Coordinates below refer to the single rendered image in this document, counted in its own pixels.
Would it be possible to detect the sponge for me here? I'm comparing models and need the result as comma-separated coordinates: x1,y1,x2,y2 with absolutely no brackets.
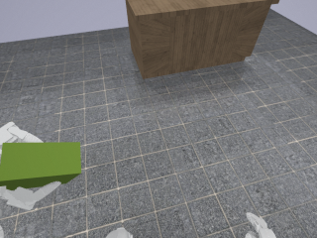
0,142,81,190

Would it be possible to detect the table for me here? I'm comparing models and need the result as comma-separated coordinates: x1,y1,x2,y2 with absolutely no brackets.
125,0,279,79

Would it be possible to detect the robot left hand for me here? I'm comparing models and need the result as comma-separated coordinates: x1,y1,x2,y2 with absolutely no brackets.
0,122,61,211

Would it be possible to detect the robot right hand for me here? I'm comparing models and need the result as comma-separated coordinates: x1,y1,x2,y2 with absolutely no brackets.
245,212,276,238

